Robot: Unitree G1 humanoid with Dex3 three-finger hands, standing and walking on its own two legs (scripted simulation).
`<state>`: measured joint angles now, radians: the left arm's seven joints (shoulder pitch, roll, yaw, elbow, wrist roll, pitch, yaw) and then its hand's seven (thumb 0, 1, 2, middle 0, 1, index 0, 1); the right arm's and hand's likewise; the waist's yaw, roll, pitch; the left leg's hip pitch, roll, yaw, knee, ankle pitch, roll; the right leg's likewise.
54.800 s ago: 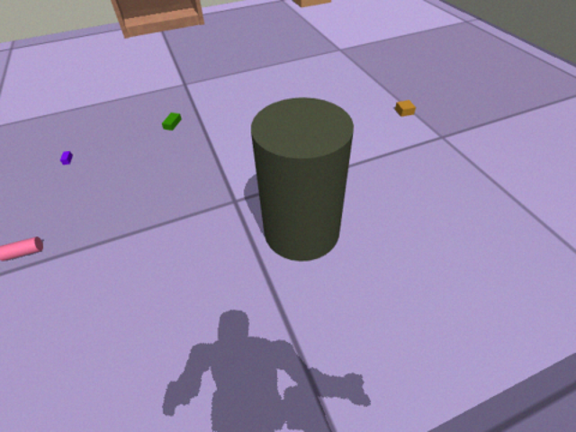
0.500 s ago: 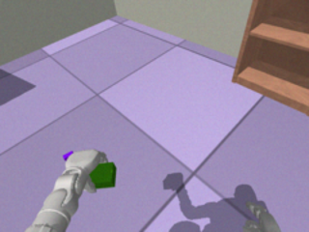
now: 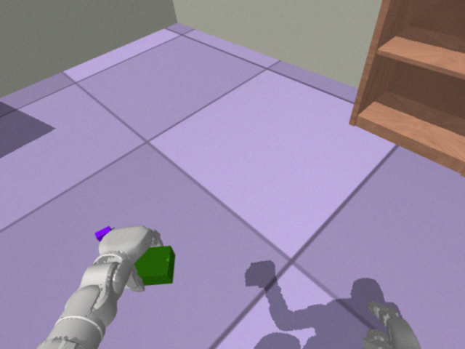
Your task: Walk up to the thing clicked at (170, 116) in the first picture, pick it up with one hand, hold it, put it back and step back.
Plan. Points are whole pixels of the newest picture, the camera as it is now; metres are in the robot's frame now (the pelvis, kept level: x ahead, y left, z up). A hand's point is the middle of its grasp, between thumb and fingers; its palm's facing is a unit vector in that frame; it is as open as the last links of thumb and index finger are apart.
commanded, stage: hold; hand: left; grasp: from above
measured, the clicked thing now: (142, 266) +0.30 +0.22 -0.06
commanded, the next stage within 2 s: crouch in 0.14 s
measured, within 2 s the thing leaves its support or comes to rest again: neither
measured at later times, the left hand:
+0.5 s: hand (136, 271) +0.29 +0.23 -0.06, palm faces -0.47 -0.05 -0.88, open 8.8 cm
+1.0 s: hand (163, 286) +0.34 +0.24 -0.29, palm faces -0.42 +0.05 -0.91, open 8.8 cm
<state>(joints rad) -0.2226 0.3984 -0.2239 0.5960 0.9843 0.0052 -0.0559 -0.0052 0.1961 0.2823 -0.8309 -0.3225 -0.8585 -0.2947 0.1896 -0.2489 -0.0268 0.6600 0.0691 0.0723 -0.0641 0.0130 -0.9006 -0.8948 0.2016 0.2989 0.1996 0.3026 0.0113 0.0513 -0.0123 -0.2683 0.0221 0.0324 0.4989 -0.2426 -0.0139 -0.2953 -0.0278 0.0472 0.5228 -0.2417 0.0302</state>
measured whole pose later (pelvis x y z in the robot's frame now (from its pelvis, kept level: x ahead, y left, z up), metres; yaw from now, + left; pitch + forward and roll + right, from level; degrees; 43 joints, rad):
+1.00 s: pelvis -0.05 +0.01 -0.17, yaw +1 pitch +28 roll -2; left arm -0.65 0.42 -0.11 1.19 1.17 -0.04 0.37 0.00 0.22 0.28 -0.81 -0.33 -0.83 -0.31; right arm 0.24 -0.26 -0.08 0.73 -0.03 0.01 -0.03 0.01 -0.89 -0.89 0.20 0.30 0.20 0.30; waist -0.13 0.04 -0.19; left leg -1.44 0.02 -0.03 1.50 -0.56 0.00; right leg -1.41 -0.02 0.02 1.46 -0.54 0.05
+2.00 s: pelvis -0.07 +0.01 -0.41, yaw -3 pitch +36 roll -7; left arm -0.94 0.68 0.09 1.45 1.29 -0.21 0.41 0.00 0.19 0.29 -0.83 -0.32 -0.86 -0.29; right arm 0.18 -0.26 0.00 0.76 -0.14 -0.06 0.13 0.00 -0.90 -0.90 0.20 0.30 0.20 0.30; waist -0.23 0.01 -0.08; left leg -2.24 -0.01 -0.13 2.29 -0.68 -0.02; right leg -2.18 0.01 -0.01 2.22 -0.67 0.06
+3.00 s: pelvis -0.07 +0.01 -0.47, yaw -7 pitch +32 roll -10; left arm -1.00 0.85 0.15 1.65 1.35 -0.24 0.55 -0.01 0.18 0.30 -0.85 -0.30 -0.88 -0.28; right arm 0.13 -0.29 0.14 0.75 -0.23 -0.12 0.19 0.00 -0.90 -0.89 0.20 0.30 0.20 0.30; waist -0.32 -0.05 0.04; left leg -2.37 -0.02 -0.20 2.52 -0.71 -0.03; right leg -2.29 0.04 -0.06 2.40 -0.67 0.07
